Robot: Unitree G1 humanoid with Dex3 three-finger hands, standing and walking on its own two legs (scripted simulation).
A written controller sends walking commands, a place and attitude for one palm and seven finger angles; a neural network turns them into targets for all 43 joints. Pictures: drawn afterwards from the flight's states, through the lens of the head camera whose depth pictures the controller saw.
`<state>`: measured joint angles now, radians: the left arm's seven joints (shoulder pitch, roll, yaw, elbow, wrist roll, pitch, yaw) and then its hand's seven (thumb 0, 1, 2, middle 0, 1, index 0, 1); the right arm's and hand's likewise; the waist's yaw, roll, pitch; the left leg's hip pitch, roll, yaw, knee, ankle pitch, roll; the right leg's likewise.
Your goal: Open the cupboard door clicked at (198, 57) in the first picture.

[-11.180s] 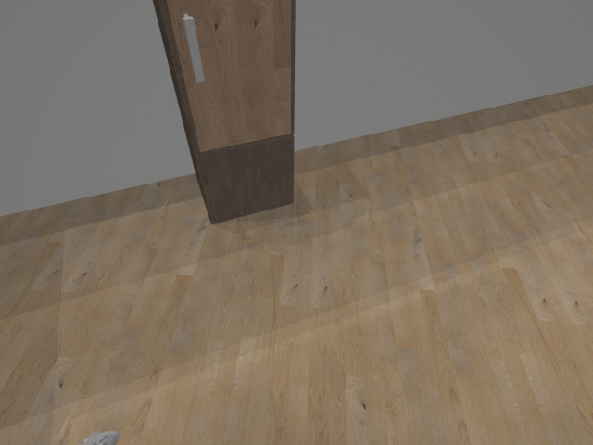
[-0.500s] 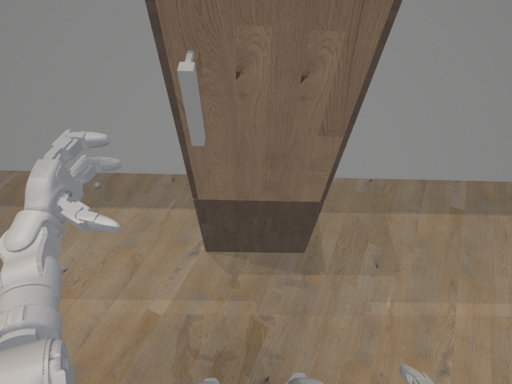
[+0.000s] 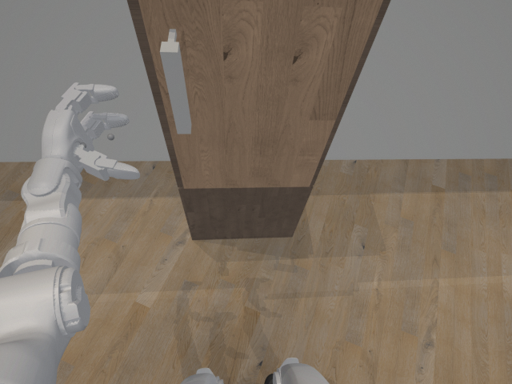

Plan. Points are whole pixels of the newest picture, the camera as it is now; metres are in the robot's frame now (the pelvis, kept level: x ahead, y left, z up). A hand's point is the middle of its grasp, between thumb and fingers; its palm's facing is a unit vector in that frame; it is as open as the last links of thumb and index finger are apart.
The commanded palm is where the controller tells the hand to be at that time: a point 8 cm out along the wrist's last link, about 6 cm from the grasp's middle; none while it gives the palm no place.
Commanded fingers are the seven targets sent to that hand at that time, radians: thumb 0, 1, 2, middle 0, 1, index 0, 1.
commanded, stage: move the hooked fingers beside the handle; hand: left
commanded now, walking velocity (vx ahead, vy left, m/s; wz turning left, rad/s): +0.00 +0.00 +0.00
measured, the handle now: (178, 85) +0.60 +0.12 +0.08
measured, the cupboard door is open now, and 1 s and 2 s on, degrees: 0 0 0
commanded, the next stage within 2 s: slide the fingers in behind the handle in 1.26 s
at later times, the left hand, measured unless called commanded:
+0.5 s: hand (140, 94) +0.56 +0.18 +0.10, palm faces +0.01 -1.00 -0.01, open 14.0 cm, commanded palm +0.53 +0.23 +0.08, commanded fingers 0.00 -0.50 0.30 -0.30 -1.20 -0.30 -1.20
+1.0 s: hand (131, 103) +0.55 +0.19 +0.09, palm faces +0.00 -1.00 +0.01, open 14.0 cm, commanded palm +0.53 +0.23 +0.08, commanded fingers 0.00 -0.50 0.30 -0.30 -1.20 -0.30 -1.20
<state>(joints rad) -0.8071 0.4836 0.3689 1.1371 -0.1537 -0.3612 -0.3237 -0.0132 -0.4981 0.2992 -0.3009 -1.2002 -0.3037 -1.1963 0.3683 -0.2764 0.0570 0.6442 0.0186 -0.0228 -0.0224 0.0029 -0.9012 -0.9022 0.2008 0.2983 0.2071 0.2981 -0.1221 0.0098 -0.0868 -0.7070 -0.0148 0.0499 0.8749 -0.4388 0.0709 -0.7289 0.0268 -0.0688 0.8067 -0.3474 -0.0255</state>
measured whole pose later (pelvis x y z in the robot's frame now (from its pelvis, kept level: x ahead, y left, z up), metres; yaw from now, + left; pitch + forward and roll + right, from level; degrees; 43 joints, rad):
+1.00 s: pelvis +0.02 -0.01 +0.00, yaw -1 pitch +22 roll -4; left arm -0.98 0.61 0.42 1.25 -0.09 -0.33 -0.31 -0.01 -0.50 0.30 -0.30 -1.20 -0.30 -1.20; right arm 0.42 -0.29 0.05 0.60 -0.01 0.10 0.01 0.00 -0.90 -0.90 0.20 0.30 0.21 0.30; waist -0.19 0.03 -0.10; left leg -0.81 0.02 0.03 0.91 -0.48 0.05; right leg -0.82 0.07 -0.08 0.80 -0.36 -0.05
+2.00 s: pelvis +0.01 +0.00 -0.01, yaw -1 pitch +22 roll -3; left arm -1.01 0.48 0.36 1.25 -0.05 -0.37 -0.14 -0.01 -0.50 0.30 -0.30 -1.20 -0.30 -1.20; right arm 0.46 -0.27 0.04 0.63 -0.03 0.07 0.04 0.00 -0.90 -0.90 0.20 0.30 0.21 0.30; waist -0.21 0.05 -0.11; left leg -0.84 0.01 0.04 0.94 -0.48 0.06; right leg -0.85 0.05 -0.07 0.85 -0.37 -0.03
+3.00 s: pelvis +0.00 -0.03 -0.01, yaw -1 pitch +21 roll -2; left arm -1.06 0.45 0.34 1.30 -0.04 -0.40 -0.08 -0.01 -0.50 0.30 -0.30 -1.20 -0.30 -1.20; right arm 0.44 -0.28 0.04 0.64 -0.03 0.03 0.04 0.00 -0.90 -0.90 0.20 0.30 0.20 0.30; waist -0.22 0.04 -0.09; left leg -0.86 0.01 0.03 0.94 -0.45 0.04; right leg -0.88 0.06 -0.08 0.87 -0.36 -0.06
